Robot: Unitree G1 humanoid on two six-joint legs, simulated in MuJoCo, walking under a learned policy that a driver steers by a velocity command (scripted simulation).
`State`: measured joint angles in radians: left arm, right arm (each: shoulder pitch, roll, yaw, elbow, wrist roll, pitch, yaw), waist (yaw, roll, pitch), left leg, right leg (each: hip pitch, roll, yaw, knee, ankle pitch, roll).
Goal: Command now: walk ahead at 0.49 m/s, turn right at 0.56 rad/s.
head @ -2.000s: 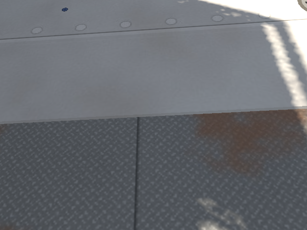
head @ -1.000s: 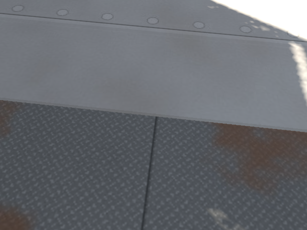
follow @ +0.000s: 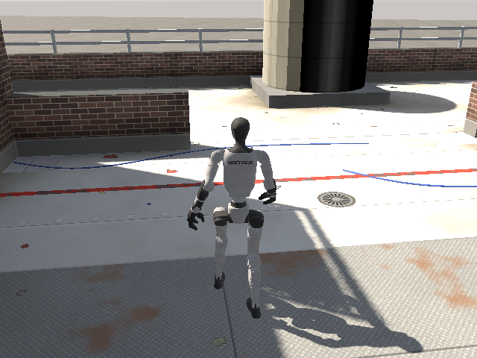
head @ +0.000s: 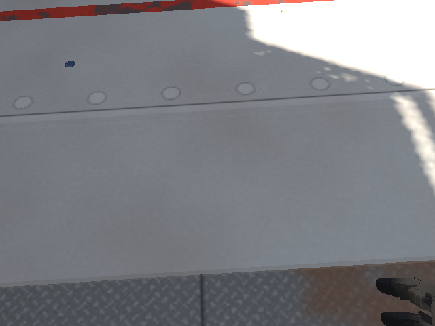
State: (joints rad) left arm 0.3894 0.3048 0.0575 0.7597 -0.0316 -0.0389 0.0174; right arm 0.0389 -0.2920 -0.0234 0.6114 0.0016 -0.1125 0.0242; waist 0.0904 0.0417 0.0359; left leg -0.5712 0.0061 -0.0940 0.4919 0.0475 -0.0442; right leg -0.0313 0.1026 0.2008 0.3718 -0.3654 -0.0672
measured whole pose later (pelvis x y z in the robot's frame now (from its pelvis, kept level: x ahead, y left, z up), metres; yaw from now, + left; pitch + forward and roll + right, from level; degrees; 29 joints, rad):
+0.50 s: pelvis +0.27 -0.02 +0.00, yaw -4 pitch +2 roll +2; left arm 0.01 0.27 0.01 0.62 -0.01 -0.09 -0.03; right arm 0.45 -0.31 -0.06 0.82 0.03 -0.06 0.01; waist -0.12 -0.03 0.03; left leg -0.03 -0.02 -0.04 0.35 -0.35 -0.01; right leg -0.46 -0.03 0.05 0.48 -0.06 -0.01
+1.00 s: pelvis +0.52 +0.00 -0.01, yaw +14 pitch +1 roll -3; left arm 0.35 0.32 0.08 0.84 -0.03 -0.06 0.01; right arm 0.06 -0.28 -0.04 0.61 0.02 -0.02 0.06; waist 0.09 0.03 0.05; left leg -0.56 0.05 0.04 0.62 -0.13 0.08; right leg 0.11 -0.04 -0.26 0.32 -0.42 0.05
